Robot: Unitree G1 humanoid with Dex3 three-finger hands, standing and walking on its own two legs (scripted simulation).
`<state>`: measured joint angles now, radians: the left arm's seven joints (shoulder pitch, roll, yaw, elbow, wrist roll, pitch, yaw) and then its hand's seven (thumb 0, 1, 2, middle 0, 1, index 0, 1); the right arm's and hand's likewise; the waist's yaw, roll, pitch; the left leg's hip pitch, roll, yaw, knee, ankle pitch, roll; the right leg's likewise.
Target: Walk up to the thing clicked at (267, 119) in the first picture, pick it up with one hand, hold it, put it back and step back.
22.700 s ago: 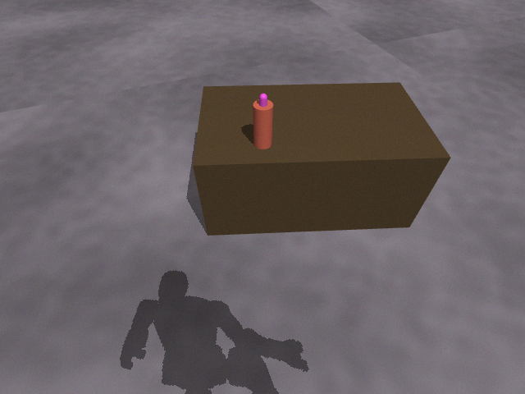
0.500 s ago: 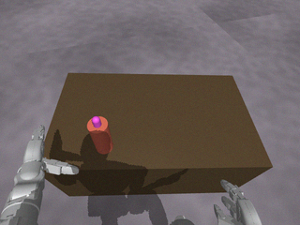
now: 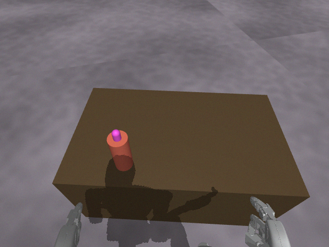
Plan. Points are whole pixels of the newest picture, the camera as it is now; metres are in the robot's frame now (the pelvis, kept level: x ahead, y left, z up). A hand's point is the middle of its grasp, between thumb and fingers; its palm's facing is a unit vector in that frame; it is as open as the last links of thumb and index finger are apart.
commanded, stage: home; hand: left
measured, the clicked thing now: (120, 148) +0.49 +0.19 -0.16
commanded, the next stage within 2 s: stand in 1.86 s
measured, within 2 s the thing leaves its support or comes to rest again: neither
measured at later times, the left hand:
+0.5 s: hand (91, 243) +0.16 +0.18 -0.06, palm faces +0.11 -0.96 -0.25, open 17.1 cm
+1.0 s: hand (91, 230) +0.19 +0.19 -0.06, palm faces +0.09 -0.97 -0.24, open 17.1 cm
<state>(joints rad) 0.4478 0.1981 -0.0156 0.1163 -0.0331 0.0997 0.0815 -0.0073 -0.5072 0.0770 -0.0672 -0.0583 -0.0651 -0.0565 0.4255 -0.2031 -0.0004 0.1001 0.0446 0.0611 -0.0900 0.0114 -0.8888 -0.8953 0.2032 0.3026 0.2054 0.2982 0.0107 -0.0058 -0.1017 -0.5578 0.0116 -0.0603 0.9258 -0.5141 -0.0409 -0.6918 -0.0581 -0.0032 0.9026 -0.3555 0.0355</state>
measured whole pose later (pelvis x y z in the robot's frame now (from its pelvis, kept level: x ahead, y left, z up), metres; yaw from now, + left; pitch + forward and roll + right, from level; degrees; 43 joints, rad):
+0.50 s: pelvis -0.02 +0.00 +0.00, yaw +0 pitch +7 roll +0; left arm 0.43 0.21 -0.01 0.09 -0.03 0.08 0.12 -0.01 -0.47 0.10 -0.07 -0.06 -0.06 -0.06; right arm 0.43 -0.20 0.01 0.12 0.04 0.00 -0.12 0.01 -0.90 -0.90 0.20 0.30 0.21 0.30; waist 0.00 -0.01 -0.08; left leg -0.57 0.01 -0.05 0.94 -0.50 -0.04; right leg -0.70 -0.05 0.01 0.90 -0.33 0.04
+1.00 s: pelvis +0.01 +0.01 +0.00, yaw -1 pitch +9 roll +0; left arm 0.44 0.21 -0.01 0.07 -0.03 0.11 0.10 0.00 -0.46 0.10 -0.07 -0.07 -0.06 -0.06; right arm 0.44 -0.19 0.01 0.13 0.03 0.01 -0.10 0.01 -0.90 -0.90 0.20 0.30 0.21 0.30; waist 0.00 0.00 -0.11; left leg -0.56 0.01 -0.05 0.94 -0.54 -0.03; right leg -0.70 -0.06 0.01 0.91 -0.37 0.05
